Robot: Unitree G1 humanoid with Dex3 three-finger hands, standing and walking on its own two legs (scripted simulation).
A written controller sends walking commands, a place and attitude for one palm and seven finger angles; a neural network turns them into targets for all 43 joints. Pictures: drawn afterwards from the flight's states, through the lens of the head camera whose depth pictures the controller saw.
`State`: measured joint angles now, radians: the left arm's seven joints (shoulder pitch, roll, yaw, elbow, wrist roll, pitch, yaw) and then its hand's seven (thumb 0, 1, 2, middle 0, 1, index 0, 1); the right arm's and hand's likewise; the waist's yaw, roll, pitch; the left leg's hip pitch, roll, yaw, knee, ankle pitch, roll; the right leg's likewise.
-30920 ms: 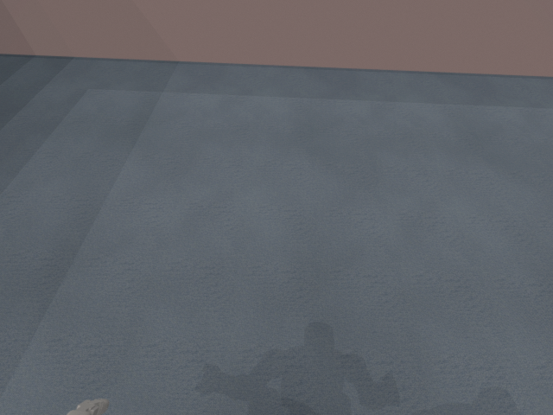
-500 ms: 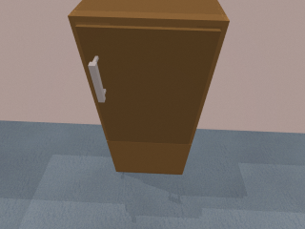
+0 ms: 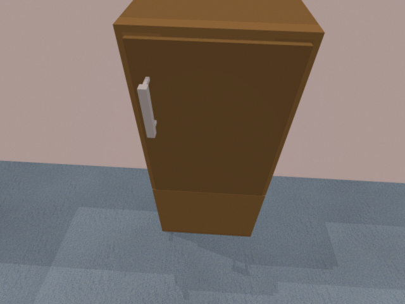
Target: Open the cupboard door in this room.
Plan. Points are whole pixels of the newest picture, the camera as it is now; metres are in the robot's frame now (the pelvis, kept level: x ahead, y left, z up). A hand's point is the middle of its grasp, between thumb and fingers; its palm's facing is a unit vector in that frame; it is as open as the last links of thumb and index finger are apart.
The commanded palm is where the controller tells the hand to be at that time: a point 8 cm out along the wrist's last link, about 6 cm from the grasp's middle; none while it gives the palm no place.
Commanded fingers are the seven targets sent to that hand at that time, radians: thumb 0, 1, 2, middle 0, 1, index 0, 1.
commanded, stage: come to a stop and stand still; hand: left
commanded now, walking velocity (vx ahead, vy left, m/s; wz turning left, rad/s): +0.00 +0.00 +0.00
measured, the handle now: (149, 108) +0.56 +0.17 +0.08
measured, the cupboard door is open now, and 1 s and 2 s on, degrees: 0 0 0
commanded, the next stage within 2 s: look again from close up in 0.18 s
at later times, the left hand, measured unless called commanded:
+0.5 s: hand out of the picture -0.01 +0.17 -0.17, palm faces +0.00 -0.98 -0.18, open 7.4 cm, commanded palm none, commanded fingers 0.00 0.90 0.90 -0.20 -0.30 -0.20 -0.30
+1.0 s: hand out of the picture +0.03 +0.17 -0.14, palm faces +0.14 -0.97 -0.22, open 7.3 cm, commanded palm +0.09 +0.21 -0.06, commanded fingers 0.00 0.78 0.85 -0.21 -0.38 -0.21 -0.38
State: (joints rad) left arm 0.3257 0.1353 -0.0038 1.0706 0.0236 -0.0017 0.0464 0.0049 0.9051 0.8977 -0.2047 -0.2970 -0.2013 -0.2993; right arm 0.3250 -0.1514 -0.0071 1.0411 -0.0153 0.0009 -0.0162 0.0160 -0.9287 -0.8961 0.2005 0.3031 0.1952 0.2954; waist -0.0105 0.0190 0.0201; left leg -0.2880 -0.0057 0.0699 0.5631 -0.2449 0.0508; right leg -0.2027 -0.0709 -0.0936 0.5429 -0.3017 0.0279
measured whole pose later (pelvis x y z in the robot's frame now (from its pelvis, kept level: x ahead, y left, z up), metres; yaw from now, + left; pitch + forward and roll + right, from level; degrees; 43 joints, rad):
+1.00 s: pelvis -0.01 -0.01 +0.00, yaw -1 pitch -2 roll +0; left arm 0.51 0.16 0.00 0.58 -0.06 0.07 0.11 0.03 0.93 0.89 -0.21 -0.30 -0.21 -0.30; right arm 0.37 -0.15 0.02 0.98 0.03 -0.10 -0.04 0.02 -0.93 -0.90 0.20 0.30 0.20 0.30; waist 0.00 -0.01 0.02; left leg -0.29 0.00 0.08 0.50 -0.19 0.04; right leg -0.23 -0.06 -0.08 0.52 -0.27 0.00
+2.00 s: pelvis +0.01 -0.02 -0.04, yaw +2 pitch +9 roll -2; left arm 0.29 0.35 0.32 0.07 -0.37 -0.28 -0.42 0.00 -0.16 0.44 -0.28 -0.98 -0.28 -0.98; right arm 0.30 -0.28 -0.01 0.57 0.06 -0.24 -0.08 0.01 -0.90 -0.90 0.20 0.30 0.20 0.30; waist -0.01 0.03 -0.10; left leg -0.67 0.02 0.00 0.92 -0.40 0.02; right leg -0.56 0.01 -0.07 0.87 -0.47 -0.01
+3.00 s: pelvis +0.01 -0.02 -0.01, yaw +2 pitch +4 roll -2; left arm -0.08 0.45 0.43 0.36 -0.35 -0.12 -0.52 -0.01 -0.50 0.30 -0.31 -1.20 -0.30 -1.20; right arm 0.29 -0.27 0.04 0.57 0.07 -0.20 -0.10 0.01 -0.90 -0.90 0.20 0.30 0.20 0.30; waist 0.00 0.03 -0.06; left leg -0.48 0.02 0.01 0.72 -0.32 0.02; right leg -0.36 0.01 -0.06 0.67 -0.37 -0.01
